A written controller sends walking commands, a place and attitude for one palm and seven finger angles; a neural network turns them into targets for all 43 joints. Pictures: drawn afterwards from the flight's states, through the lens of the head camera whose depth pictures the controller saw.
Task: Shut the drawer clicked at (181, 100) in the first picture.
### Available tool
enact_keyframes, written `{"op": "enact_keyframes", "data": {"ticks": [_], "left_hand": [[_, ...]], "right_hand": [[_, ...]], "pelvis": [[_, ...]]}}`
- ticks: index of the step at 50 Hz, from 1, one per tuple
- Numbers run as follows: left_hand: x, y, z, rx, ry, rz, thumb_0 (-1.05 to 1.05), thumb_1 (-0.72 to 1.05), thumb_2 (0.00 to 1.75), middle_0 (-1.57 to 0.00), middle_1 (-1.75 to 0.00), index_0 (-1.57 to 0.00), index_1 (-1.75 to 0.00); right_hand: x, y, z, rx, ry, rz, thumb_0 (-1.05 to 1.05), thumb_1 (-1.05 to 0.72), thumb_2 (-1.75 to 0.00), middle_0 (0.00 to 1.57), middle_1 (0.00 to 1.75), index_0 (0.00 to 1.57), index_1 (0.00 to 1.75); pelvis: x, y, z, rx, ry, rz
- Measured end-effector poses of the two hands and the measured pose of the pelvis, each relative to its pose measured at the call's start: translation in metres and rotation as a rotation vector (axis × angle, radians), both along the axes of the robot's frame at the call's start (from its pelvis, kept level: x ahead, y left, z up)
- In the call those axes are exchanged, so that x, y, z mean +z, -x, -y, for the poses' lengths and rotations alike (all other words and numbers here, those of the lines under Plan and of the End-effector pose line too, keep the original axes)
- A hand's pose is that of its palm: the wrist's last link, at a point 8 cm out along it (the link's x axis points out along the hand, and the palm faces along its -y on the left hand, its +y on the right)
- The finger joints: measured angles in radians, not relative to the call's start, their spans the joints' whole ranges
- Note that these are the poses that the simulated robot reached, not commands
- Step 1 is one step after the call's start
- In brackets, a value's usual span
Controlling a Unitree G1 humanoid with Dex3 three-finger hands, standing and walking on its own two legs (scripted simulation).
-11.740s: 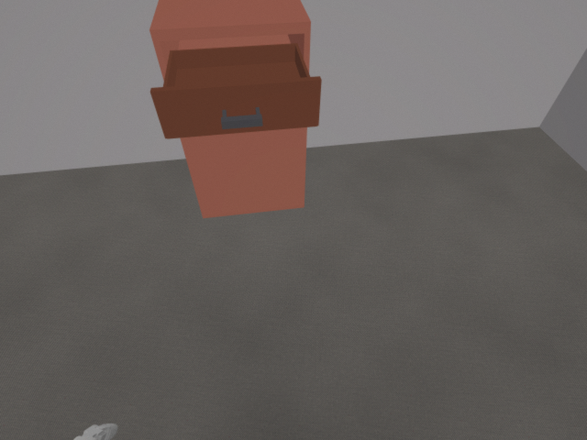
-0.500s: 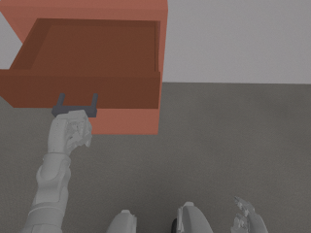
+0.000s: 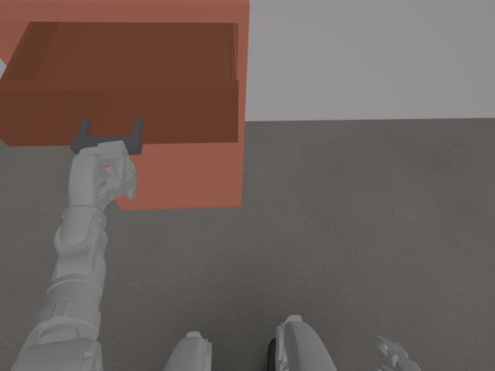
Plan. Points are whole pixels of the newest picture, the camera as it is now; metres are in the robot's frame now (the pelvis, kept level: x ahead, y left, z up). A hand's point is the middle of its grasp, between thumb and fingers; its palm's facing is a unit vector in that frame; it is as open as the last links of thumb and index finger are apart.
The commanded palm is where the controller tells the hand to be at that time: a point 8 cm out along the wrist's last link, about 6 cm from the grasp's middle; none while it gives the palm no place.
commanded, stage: push the drawer shut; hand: left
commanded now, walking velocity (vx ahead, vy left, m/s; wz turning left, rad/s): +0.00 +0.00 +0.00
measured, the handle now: (109, 135) +0.49 +0.23 +0.04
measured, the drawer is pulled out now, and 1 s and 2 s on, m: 0.16 0.04 0.00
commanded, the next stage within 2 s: pull the fist back off the drawer in 1.80 s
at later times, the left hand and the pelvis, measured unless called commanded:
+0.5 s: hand (135, 145) +0.47 +0.18 +0.04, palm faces +0.03 -1.00 -0.04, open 3.3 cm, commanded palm +0.45 +0.24 +0.04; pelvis -0.01 +0.00 -0.01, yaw +0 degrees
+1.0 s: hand (139, 115) +0.53 +0.19 +0.04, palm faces +0.03 -1.00 -0.03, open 3.3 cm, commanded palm +0.52 +0.24 +0.04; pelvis -0.01 +0.01 -0.02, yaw -2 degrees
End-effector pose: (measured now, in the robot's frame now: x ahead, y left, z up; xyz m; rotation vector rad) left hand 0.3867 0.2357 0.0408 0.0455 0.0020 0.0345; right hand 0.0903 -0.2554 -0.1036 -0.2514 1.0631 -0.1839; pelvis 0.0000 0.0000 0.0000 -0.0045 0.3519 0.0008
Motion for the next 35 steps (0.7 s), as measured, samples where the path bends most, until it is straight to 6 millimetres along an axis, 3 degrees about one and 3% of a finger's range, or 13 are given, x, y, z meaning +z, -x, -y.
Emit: {"op": "enact_keyframes", "data": {"ticks": [17,35], "left_hand": [[0.0,-0.037,-0.003,-0.004,0.003,-0.002,0.03,0.83,0.92,-1.4,-1.6,-1.4,-1.6],[0.002,-0.082,-0.003,-0.005,0.012,-0.01,0.06,0.85,0.92,-1.4,-1.6,-1.4,-1.6]], "right_hand": [[-0.008,0.031,0.007,-0.019,0.021,-0.093,0.0,-0.9,-0.9,0.2,0.3,0.2,0.3],[-0.009,0.083,0.005,-0.075,0.026,-0.237,0.0,-0.9,-0.9,0.2,0.3,0.2,0.3]], "pelvis": [[-0.006,0.008,0.002,0.003,0.003,-0.025],[-0.011,0.011,-0.003,-0.011,0.013,-0.066]]}}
